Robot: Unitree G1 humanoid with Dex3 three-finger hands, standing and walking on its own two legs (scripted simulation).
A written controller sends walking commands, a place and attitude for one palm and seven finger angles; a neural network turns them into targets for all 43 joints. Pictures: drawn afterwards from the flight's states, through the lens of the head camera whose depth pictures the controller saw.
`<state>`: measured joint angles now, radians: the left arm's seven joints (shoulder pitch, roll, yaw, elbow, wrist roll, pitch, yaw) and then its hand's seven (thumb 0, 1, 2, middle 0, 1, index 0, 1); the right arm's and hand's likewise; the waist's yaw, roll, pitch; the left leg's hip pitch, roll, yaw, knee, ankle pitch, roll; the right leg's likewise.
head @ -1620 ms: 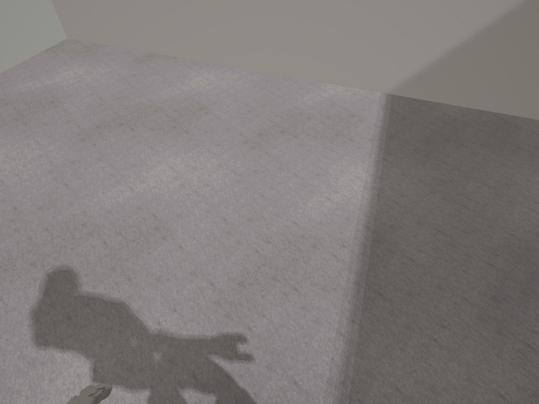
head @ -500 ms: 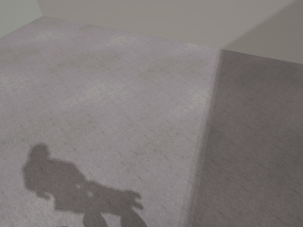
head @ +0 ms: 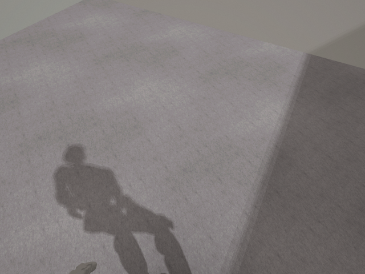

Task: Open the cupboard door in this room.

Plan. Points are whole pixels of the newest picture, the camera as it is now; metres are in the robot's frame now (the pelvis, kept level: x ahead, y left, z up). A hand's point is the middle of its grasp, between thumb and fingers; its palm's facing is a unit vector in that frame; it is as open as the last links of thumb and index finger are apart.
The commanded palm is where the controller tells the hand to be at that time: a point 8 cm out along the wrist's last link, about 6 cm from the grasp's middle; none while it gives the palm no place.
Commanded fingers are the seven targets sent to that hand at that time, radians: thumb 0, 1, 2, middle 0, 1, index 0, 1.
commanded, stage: turn or walk to find it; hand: left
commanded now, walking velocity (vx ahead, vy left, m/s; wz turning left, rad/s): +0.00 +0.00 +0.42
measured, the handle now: out of the picture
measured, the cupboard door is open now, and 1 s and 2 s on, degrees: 0 0 0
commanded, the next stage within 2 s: none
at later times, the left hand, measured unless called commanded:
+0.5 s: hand out of the picture -0.07 +0.17 -0.17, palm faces +0.29 -0.93 -0.23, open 7.3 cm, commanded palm none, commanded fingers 0.00 0.90 0.90 -0.20 -0.30 -0.20 -0.30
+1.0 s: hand out of the picture -0.06 +0.21 -0.15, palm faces +0.44 -0.86 -0.27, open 7.3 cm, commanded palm none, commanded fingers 0.00 0.90 0.90 -0.20 -0.30 -0.20 -0.30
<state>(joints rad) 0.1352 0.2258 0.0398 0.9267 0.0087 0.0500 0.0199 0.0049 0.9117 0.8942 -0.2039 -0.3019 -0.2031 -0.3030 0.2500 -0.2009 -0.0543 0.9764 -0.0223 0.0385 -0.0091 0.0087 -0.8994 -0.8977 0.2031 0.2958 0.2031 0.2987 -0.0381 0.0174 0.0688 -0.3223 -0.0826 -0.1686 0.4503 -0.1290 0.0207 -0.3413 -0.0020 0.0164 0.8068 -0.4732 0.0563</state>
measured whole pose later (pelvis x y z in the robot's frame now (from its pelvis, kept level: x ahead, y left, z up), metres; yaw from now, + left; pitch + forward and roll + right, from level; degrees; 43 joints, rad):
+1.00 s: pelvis -0.07 -0.03 +0.00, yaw +26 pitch -1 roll +1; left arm 0.16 0.21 0.05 0.90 0.01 0.04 0.01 0.00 0.91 0.89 -0.20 -0.30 -0.20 -0.30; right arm 0.23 -0.21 -0.06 0.96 -0.02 0.04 0.00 0.01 -0.90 -0.90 0.20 0.30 0.20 0.30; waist -0.02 0.02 0.06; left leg -0.25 -0.06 -0.07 0.49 -0.22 0.01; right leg -0.32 -0.04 -0.03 0.71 -0.39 0.07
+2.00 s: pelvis -0.13 -0.07 +0.00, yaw +52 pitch -1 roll +0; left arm 0.16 0.21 0.05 0.92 0.01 0.05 0.01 0.00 0.91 0.89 -0.20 -0.30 -0.20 -0.30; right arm 0.22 -0.20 -0.06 0.96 -0.02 0.04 0.00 0.01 -0.90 -0.90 0.20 0.30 0.20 0.30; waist -0.02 0.01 0.06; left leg -0.26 -0.06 -0.06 0.47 -0.20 0.03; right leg -0.32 -0.04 -0.03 0.73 -0.41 0.08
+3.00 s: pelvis -0.20 -0.13 +0.00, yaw +77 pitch -1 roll -1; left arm 0.13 0.22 0.06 0.94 0.02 0.06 0.01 0.00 0.91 0.89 -0.20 -0.30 -0.20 -0.30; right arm 0.25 -0.18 -0.05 0.98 -0.02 0.03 -0.01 0.01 -0.90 -0.90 0.20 0.30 0.20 0.30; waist -0.03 0.00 0.05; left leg -0.24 -0.08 -0.06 0.42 -0.16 0.07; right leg -0.38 -0.05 -0.01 0.89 -0.43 0.09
